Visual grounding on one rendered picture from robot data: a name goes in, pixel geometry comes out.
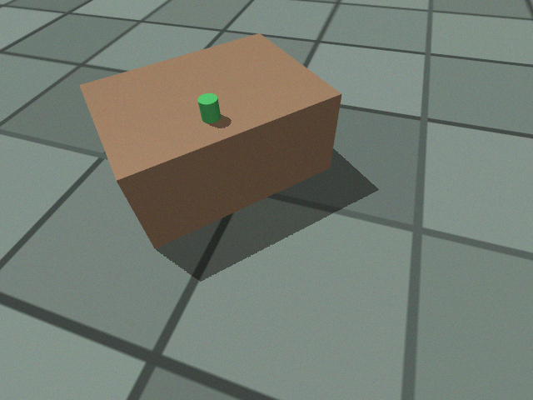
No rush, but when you can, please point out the can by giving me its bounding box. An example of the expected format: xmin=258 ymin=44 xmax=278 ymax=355
xmin=197 ymin=93 xmax=221 ymax=123

